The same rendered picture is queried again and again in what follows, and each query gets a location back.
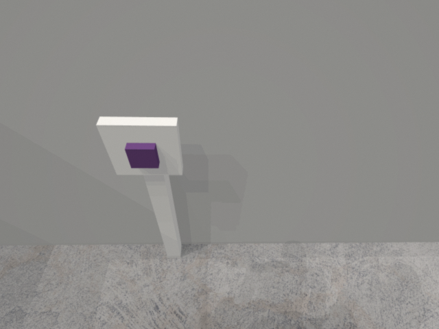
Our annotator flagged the panel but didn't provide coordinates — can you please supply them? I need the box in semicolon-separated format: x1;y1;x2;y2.
96;117;183;258

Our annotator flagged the button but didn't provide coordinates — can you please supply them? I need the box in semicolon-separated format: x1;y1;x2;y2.
125;143;160;168

